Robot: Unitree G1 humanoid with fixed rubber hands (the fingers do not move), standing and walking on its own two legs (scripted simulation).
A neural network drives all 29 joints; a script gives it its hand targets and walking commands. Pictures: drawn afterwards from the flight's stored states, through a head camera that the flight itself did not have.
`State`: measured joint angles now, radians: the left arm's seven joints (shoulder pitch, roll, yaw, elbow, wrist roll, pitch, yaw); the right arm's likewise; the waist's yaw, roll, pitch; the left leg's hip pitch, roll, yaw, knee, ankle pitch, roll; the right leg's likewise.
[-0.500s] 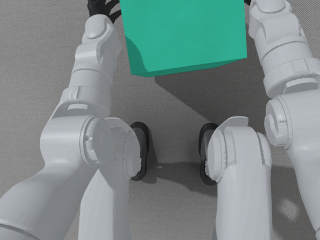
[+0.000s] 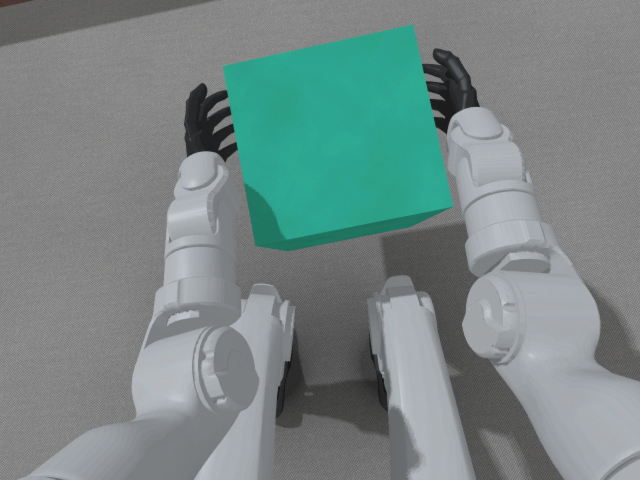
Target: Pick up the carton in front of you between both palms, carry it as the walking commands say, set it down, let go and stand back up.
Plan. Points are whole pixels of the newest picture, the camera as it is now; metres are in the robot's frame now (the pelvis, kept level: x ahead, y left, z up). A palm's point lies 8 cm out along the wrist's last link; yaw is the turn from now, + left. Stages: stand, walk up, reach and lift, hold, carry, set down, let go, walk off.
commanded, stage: reach and lift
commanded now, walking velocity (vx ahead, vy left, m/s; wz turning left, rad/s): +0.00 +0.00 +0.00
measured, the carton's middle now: (336, 163) +0.48 -0.04 -0.15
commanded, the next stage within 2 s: none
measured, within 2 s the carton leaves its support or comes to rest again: neither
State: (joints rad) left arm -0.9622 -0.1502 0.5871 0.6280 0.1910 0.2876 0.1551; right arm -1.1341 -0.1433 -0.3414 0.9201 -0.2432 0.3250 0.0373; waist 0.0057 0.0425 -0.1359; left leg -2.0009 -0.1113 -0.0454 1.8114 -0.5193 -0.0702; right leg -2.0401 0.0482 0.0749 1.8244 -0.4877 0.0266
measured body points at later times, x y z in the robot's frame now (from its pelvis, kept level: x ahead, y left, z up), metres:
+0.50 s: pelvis +0.04 +0.00 +0.13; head +0.21 -0.03 +0.54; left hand +0.46 +0.13 +0.09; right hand +0.47 -0.18 +0.07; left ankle +0.11 +0.13 -0.44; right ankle +0.12 -0.12 -0.44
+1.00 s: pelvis +0.09 +0.00 +0.26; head +0.14 -0.01 +0.71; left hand +0.43 +0.13 +0.24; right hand +0.42 -0.17 +0.23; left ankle +0.11 +0.13 -0.44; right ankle +0.12 -0.12 -0.44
